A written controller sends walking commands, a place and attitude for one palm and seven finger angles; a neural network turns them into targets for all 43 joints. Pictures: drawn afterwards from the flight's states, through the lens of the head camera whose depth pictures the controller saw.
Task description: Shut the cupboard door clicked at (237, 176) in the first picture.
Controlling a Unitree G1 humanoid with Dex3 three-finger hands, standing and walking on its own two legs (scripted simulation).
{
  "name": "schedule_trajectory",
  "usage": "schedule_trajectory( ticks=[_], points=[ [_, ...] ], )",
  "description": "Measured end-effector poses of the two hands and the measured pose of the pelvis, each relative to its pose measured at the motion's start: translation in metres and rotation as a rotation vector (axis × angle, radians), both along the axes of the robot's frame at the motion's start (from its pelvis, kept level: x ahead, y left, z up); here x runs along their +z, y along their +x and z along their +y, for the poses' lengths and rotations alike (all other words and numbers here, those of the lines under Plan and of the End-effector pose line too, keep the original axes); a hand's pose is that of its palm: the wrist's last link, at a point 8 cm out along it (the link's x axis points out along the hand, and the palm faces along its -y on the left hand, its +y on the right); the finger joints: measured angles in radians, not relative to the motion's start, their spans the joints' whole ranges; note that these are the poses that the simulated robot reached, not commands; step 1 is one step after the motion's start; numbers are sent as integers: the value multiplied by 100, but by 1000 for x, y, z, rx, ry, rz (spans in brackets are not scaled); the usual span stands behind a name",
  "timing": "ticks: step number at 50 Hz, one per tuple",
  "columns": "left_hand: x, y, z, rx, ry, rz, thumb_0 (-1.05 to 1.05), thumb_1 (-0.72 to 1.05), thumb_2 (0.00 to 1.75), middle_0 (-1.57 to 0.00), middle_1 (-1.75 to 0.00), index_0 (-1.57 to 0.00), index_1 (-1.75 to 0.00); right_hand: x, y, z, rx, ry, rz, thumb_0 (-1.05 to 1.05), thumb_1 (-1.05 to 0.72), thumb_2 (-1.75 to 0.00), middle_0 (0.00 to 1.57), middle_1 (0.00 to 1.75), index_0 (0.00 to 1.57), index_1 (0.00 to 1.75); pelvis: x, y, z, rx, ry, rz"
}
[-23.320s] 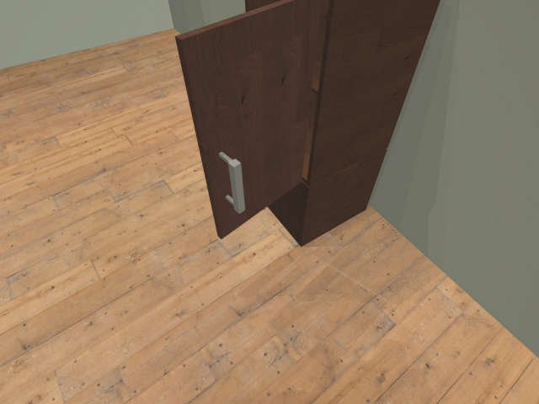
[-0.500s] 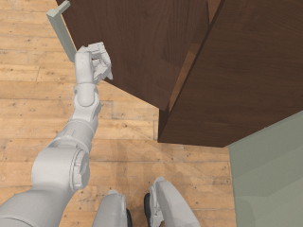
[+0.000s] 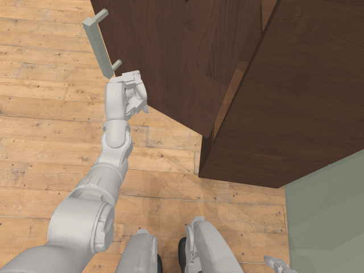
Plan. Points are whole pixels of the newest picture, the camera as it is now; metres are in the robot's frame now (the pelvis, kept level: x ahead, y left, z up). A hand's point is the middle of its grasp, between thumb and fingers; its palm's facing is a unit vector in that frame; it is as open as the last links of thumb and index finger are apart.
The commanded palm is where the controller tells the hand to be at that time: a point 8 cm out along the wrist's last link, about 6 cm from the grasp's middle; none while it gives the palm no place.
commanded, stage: draw the hand back to the body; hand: left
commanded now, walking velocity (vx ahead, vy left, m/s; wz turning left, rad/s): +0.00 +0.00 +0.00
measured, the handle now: (105, 47) +0.65 +0.13 +0.02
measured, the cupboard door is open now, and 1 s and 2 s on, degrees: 66 66 66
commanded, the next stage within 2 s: step back with the hand held close in 1.50 s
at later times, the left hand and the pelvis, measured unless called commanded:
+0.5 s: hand (74, 133) +0.35 +0.13 +0.15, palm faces -0.05 -0.99 -0.11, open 3.1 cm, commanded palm +0.32 +0.20 +0.17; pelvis +0.04 +0.01 +0.09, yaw +0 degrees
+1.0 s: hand out of the picture +0.27 +0.27 +0.25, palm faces +0.34 -0.86 -0.37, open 5.1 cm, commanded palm +0.21 +0.31 +0.28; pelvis +0.06 +0.03 +0.13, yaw +1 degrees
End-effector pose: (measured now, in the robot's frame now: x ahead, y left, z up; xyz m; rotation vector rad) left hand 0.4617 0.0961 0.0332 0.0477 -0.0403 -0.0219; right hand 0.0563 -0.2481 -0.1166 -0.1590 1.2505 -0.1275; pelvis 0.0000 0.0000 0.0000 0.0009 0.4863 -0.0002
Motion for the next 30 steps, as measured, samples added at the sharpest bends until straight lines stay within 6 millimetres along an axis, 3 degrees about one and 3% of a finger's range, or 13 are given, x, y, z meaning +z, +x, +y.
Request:
schedule_trajectory(
  ticks=[6, 11, 16, 21, 30],
  points=[
    [25, -28, 26, 12, 18, 8, 2, 90, 90, -130, -149, -130, -150, 19, -5, 9, -55, 41, -5, 1, -91, -90, 20, 30, 20, 30, 24, 7, 3, -30, 7, -62],
    [50, -62, 49, 18, 3, 49, 2, 90, 90, -130, -149, -130, -150, 49, 12, 12, -44, 30, -48, 1, -91, -90, 20, 30, 20, 30, 52, 16, 3, -26, 4, -133],
    [83, -83, 67, 4, -7, -11, 2, 90, 90, -130, -150, -130, -150, 77, 50, 7, -5, -17, -157, 1, -91, -90, 20, 30, 20, 30, 69, 25, 5, -6, -5, -190],
    [102, -106, 80, -32, -3, -3, 1, 90, 90, -129, -148, -129, -149, 103, 96, 7, 25, -39, -297, 1, -91, -90, 20, 30, 20, 30, 80, 32, 9, 0, -10, -245],
    [140, -153, 113, 47, 150, 116, 1, 90, 90, -114, -131, -113, -132, 155, 169, 39, 52, -26, -494, 1, -91, -90, 20, 30, 19, 30, 109, 46, 16, 5, -8, -380]
  ],
)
